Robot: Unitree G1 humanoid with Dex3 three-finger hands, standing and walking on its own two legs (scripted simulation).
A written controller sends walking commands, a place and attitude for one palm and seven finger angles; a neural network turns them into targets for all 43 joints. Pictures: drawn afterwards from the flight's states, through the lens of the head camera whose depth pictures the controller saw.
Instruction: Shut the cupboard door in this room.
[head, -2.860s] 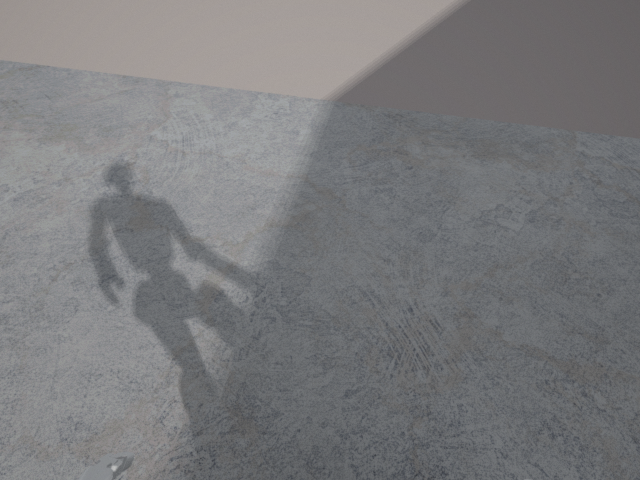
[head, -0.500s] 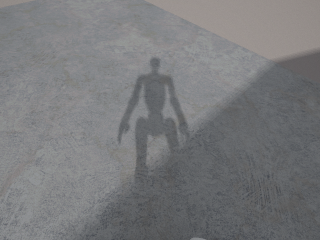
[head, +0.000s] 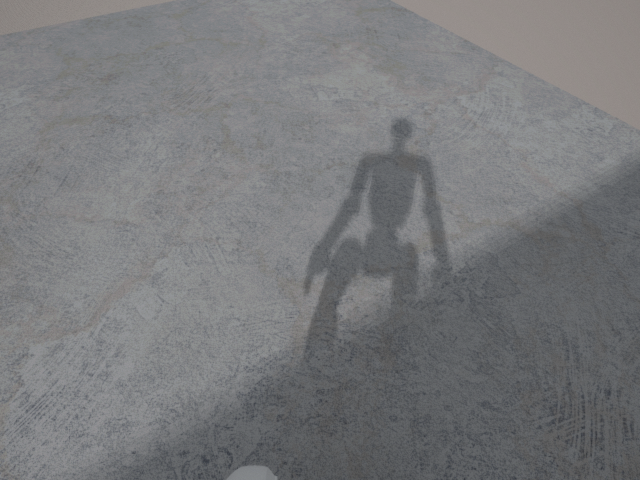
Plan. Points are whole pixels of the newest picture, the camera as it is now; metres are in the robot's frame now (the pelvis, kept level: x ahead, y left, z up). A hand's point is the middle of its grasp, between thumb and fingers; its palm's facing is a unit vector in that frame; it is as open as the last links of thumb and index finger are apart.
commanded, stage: turn or walk to find it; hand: left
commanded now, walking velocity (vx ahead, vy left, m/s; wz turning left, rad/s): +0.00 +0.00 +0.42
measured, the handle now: out of the picture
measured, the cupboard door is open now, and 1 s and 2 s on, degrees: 86 86 86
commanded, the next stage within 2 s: none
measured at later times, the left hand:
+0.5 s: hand out of the picture +0.02 +0.28 -0.16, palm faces +0.20 -0.95 -0.24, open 7.4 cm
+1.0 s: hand out of the picture -0.07 +0.20 -0.15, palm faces +0.42 -0.87 -0.25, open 7.4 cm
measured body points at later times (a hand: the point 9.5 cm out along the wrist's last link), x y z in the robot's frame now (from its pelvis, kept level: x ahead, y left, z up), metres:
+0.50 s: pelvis -0.03 +0.06 +0.01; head -0.01 +0.08 +0.45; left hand +0.01 +0.33 -0.14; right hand +0.08 -0.17 -0.13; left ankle -0.01 +0.13 -0.74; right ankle -0.02 -0.11 -0.67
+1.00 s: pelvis -0.05 +0.00 +0.00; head -0.02 -0.01 +0.45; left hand -0.09 +0.24 -0.13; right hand +0.07 -0.24 -0.16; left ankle -0.13 +0.14 -0.65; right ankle -0.03 -0.09 -0.74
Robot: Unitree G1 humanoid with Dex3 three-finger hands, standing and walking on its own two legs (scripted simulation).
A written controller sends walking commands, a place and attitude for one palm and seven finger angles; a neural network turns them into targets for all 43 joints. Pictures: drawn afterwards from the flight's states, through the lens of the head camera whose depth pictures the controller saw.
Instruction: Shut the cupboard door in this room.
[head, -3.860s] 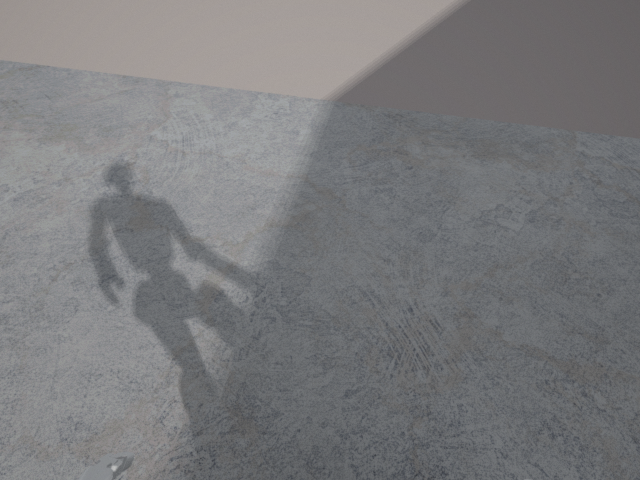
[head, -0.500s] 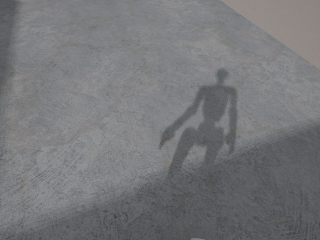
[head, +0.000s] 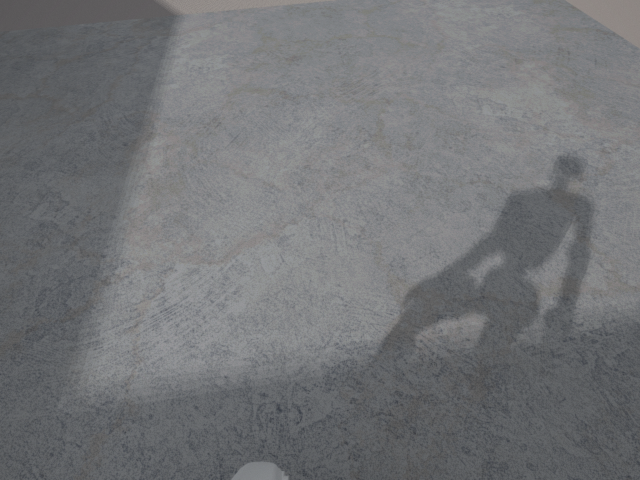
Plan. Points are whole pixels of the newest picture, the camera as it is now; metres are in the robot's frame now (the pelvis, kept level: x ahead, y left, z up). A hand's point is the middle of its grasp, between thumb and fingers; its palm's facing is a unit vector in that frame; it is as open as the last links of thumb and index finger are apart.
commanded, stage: turn or walk to find it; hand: left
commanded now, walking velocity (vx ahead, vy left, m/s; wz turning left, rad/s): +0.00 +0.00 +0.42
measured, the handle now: out of the picture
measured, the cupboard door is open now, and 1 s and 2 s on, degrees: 86 86 86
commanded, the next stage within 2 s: none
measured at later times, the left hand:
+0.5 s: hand out of the picture +0.00 +0.30 -0.17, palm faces +0.24 -0.95 -0.22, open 7.4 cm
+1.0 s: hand out of the picture -0.01 +0.21 -0.14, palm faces +0.38 -0.88 -0.28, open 7.4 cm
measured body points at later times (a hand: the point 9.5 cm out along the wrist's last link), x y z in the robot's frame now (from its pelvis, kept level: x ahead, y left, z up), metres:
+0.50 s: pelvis -0.02 +0.07 +0.01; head +0.00 +0.11 +0.45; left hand -0.01 +0.35 -0.15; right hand +0.11 -0.15 -0.12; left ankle -0.03 +0.14 -0.74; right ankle -0.02 -0.11 -0.64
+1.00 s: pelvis -0.03 +0.00 +0.00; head +0.00 -0.03 +0.45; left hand -0.03 +0.26 -0.12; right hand +0.06 -0.23 -0.17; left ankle -0.09 +0.14 -0.65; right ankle -0.01 -0.08 -0.74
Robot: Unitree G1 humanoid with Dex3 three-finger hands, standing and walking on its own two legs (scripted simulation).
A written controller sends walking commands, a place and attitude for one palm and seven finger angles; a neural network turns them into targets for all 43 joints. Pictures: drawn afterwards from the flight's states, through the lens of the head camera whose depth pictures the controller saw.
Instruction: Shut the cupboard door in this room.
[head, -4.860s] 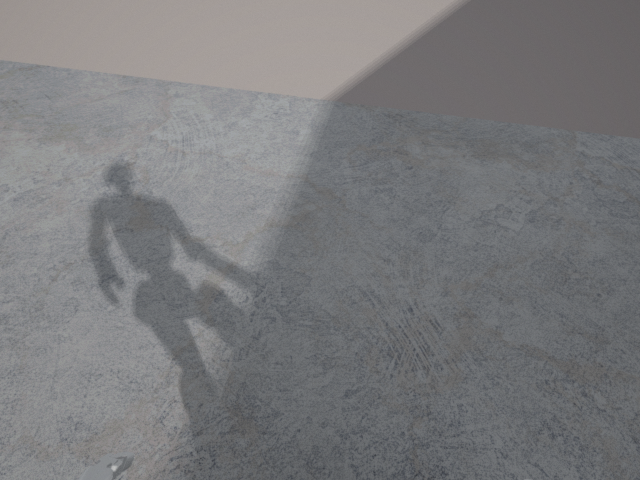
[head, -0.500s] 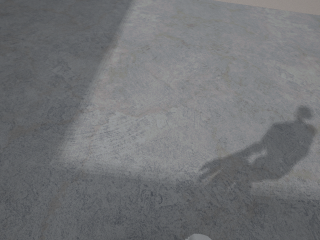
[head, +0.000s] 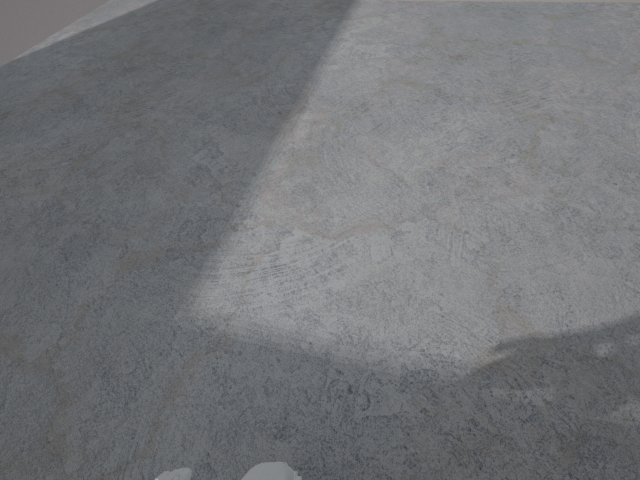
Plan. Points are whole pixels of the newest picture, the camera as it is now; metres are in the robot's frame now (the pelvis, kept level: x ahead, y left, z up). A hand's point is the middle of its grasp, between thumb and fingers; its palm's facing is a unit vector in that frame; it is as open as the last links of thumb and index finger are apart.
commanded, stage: turn or walk to find it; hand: left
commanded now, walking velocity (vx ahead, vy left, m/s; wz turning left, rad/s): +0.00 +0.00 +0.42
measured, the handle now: out of the picture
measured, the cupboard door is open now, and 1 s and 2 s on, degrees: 86 86 86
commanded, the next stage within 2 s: none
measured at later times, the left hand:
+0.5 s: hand out of the picture -0.08 +0.25 -0.19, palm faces +0.28 -0.93 -0.24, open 7.4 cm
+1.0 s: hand out of the picture -0.03 +0.20 -0.14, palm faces +0.39 -0.87 -0.29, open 7.4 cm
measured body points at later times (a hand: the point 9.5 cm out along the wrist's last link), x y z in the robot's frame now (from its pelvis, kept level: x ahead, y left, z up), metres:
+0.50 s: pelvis -0.03 +0.04 -0.01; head -0.01 +0.07 +0.44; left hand -0.09 +0.30 -0.17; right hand +0.15 -0.17 -0.13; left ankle -0.05 +0.13 -0.74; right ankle -0.03 -0.09 -0.68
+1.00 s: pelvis -0.05 -0.02 +0.00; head -0.02 -0.05 +0.44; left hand -0.05 +0.24 -0.12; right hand +0.06 -0.25 -0.18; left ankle -0.10 +0.12 -0.67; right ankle -0.02 -0.10 -0.74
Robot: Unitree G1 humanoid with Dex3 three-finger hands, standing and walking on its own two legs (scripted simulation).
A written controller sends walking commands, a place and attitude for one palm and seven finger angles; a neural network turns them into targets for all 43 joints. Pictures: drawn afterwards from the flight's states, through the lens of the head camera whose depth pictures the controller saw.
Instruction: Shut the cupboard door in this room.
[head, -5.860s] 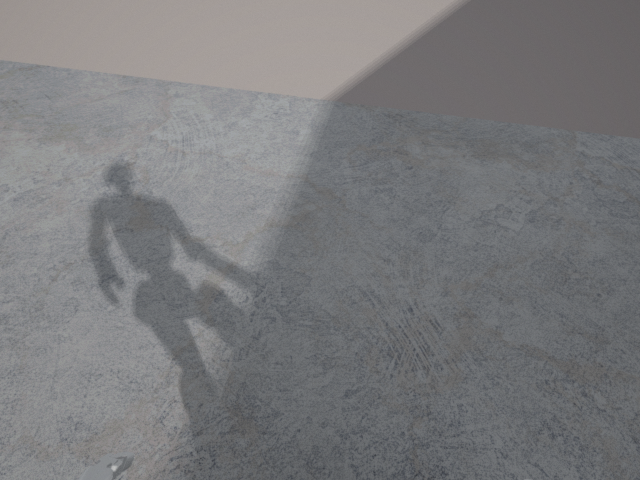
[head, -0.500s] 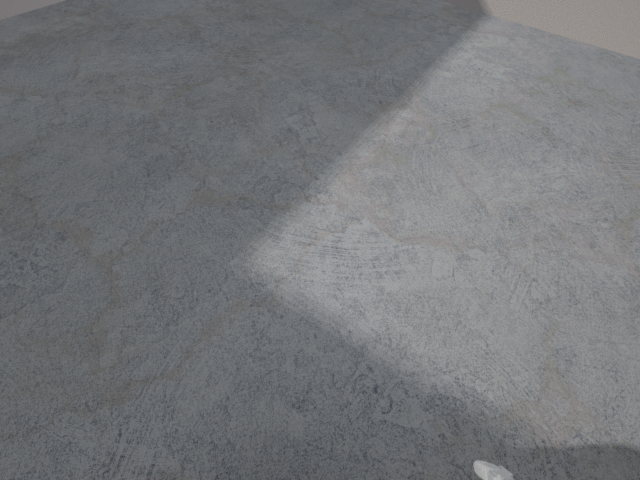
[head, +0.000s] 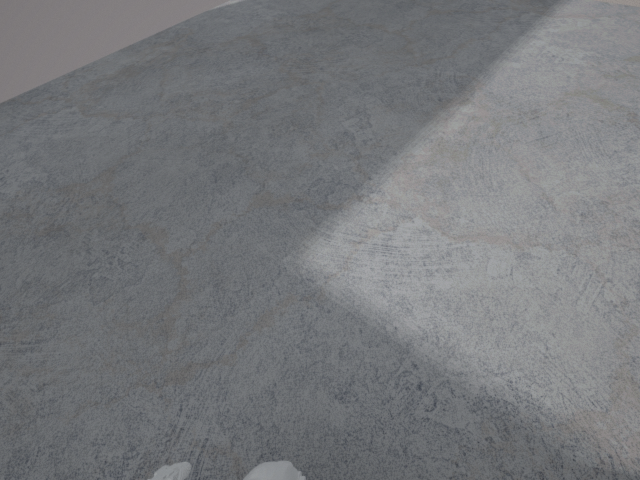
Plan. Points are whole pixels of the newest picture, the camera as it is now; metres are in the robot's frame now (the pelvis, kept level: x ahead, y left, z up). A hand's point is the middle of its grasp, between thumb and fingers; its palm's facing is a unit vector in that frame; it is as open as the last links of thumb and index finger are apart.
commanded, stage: turn or walk to find it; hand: left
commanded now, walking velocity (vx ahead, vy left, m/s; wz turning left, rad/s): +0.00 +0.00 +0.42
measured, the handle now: out of the picture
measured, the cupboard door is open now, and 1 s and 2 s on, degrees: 86 86 86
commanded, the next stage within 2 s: none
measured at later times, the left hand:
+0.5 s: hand out of the picture -0.08 +0.25 -0.19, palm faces +0.29 -0.93 -0.24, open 7.4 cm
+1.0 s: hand out of the picture -0.05 +0.21 -0.14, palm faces +0.42 -0.86 -0.28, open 7.4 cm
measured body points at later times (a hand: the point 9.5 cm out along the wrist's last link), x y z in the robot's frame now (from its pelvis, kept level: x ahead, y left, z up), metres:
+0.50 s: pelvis -0.04 +0.04 -0.01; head -0.02 +0.07 +0.44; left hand -0.09 +0.30 -0.17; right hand +0.12 -0.18 -0.13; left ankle -0.06 +0.13 -0.74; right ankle -0.02 -0.09 -0.69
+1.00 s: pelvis -0.07 -0.01 +0.00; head -0.03 -0.04 +0.45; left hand -0.07 +0.25 -0.12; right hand +0.06 -0.23 -0.17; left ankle -0.10 +0.12 -0.68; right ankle -0.02 -0.10 -0.74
